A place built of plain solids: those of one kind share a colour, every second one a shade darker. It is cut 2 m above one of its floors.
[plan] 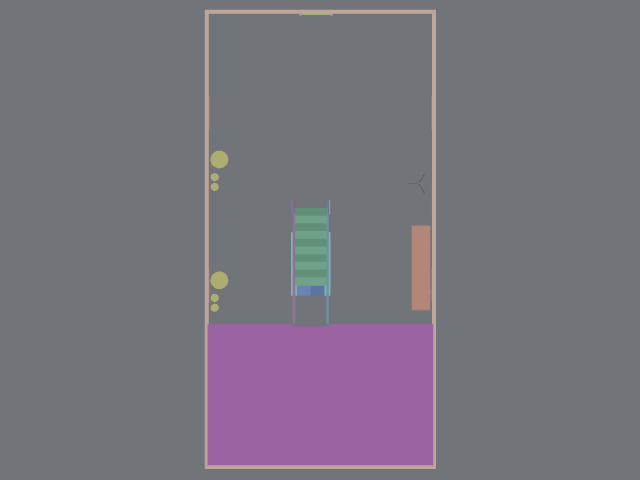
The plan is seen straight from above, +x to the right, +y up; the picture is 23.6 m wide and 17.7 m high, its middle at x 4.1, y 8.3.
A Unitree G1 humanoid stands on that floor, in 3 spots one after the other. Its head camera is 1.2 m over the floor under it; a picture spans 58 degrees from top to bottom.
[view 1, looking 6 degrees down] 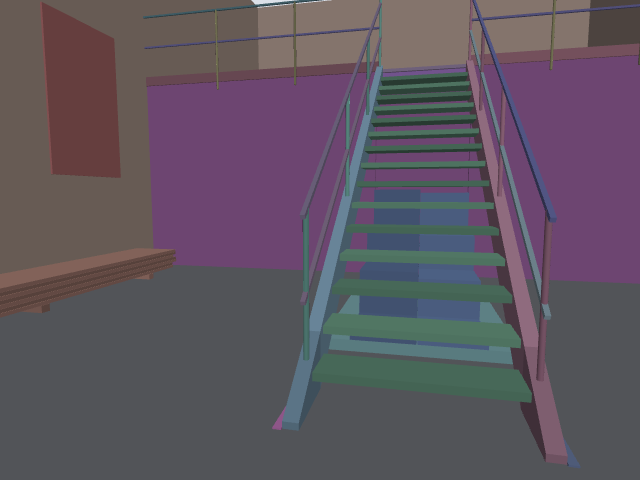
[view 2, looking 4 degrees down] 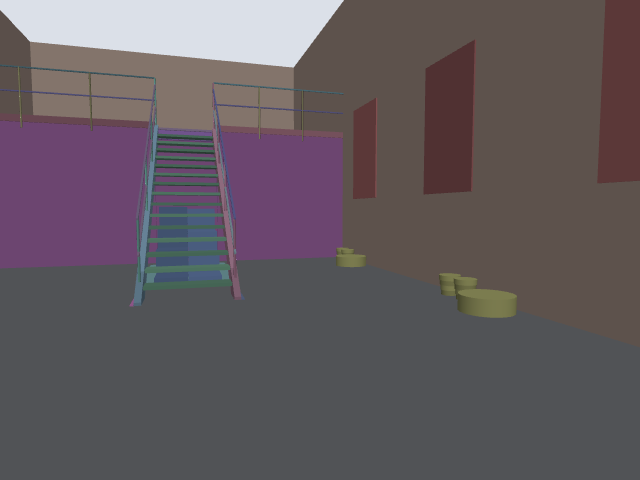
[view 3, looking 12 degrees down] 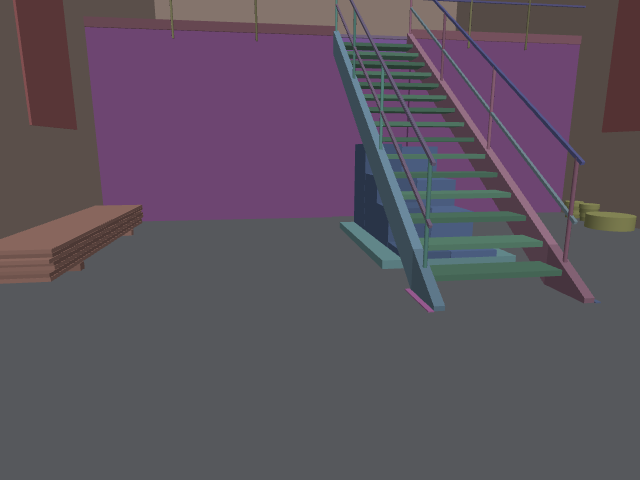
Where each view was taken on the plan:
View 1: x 3.76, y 11.78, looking -77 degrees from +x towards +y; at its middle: stair_kneerail_left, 2.80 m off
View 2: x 3.76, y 15.54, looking -107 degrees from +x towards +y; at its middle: loft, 10.85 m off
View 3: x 5.70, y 12.68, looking -98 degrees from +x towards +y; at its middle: ground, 5.77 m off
